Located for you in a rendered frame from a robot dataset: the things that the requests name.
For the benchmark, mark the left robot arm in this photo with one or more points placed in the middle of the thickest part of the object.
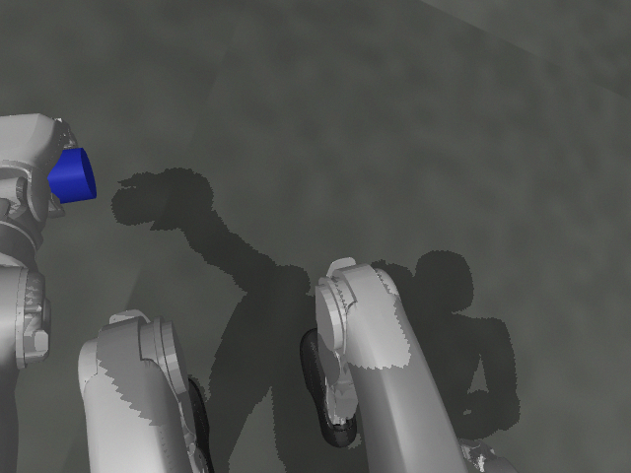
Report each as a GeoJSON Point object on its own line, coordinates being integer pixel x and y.
{"type": "Point", "coordinates": [25, 312]}

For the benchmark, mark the right robot hand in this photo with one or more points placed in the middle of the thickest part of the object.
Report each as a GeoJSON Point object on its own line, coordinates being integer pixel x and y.
{"type": "Point", "coordinates": [483, 457]}

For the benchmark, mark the right robot foot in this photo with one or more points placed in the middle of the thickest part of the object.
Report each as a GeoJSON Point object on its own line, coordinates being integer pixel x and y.
{"type": "Point", "coordinates": [336, 435]}

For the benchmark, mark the can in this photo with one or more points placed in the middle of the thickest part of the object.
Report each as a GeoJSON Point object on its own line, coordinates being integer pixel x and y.
{"type": "Point", "coordinates": [72, 178]}

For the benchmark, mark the left robot foot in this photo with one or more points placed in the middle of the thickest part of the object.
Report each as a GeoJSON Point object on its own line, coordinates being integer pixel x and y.
{"type": "Point", "coordinates": [201, 426]}

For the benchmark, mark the left robot hand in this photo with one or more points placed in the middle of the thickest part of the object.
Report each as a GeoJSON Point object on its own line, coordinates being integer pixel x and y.
{"type": "Point", "coordinates": [36, 140]}

